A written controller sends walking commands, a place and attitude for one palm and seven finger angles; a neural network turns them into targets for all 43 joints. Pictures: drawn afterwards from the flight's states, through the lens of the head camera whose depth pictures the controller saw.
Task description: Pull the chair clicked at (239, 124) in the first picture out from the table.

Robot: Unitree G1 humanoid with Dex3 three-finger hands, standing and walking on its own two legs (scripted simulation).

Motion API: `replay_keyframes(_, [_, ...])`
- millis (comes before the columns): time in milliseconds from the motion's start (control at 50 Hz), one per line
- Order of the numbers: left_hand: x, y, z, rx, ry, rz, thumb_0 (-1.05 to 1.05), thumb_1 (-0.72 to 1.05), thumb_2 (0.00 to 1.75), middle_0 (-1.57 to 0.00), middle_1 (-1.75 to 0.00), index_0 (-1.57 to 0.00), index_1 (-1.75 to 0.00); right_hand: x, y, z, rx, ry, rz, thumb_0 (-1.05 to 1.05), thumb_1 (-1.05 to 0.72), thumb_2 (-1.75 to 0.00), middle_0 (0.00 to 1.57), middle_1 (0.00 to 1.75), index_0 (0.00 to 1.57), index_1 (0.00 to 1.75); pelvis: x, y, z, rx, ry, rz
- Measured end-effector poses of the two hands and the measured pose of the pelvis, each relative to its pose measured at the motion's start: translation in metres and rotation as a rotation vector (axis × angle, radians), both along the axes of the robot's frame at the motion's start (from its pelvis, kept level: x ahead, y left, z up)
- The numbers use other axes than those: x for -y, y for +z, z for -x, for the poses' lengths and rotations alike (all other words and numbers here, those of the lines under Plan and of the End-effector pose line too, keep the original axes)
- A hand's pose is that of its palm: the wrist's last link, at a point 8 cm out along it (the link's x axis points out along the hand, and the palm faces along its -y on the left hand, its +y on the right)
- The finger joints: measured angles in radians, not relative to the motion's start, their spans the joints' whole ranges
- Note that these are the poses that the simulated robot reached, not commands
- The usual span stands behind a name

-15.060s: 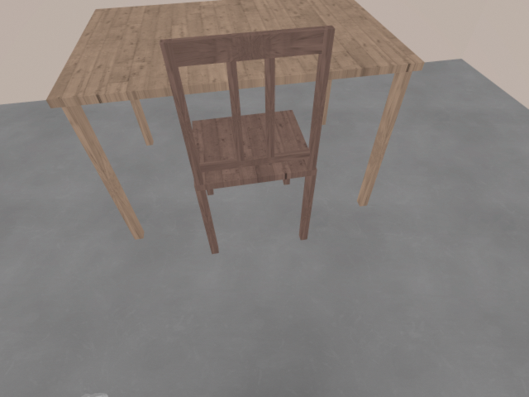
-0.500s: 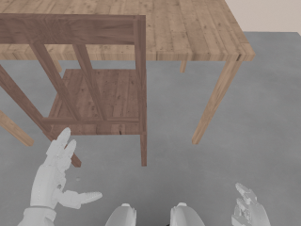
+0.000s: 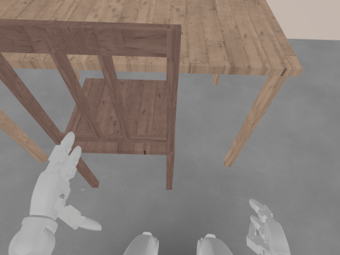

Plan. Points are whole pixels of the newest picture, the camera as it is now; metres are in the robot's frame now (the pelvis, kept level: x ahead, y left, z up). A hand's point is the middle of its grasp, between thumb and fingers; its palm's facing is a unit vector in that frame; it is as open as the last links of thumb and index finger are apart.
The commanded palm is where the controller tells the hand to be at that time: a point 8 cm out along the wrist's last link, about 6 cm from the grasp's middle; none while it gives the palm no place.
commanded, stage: raise the hand toward the chair's back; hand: left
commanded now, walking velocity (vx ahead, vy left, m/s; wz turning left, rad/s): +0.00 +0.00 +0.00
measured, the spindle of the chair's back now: (82, 103) +0.49 +0.30 +0.02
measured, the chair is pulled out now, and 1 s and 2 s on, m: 0.00 0.00 0.00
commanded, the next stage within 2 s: aim the fingers beside a spindle in 0.52 s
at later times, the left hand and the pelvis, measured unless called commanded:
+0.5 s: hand (84, 186) +0.25 +0.20 +0.05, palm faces +0.04 -1.00 -0.06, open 17.0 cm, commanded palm +0.22 +0.26 +0.06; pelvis +0.00 +0.00 +0.00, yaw +0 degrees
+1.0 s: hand (95, 176) +0.27 +0.19 +0.04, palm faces +0.01 -1.00 -0.04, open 17.0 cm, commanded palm +0.26 +0.25 +0.04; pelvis -0.01 +0.00 +0.00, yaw +0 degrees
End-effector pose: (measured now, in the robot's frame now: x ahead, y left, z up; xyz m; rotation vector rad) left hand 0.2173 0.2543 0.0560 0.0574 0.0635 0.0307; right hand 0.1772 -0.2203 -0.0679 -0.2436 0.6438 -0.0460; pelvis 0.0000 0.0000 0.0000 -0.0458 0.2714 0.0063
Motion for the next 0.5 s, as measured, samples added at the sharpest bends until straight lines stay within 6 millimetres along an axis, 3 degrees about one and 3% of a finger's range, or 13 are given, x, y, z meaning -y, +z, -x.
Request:
replay_keyframes(240, [-0.002, 0.000, -0.010, -0.008, -0.005, 0.008, -0.01, -0.50, 0.30, -0.06, -0.08, -0.06, -0.08, 0.021, 0.005, 0.020, -0.040, -0.065, 0.041, 0.01, -0.90, -0.89, 0.20, 0.30, 0.20, 0.30, -0.002, 0.005, -0.003, -0.001, -0.009, -0.003])
replay_keyframes(500, [0.000, 0.002, -0.005, 0.014, 0.007, -0.001, -0.01, -0.50, 0.30, -0.06, -0.08, -0.06, -0.08, 0.015, 0.005, 0.012, -0.013, -0.039, 0.018, 0.01, -0.90, -0.89, 0.20, 0.30, 0.20, 0.30, 0.000, 0.004, 0.000, 0.003, -0.006, -0.005])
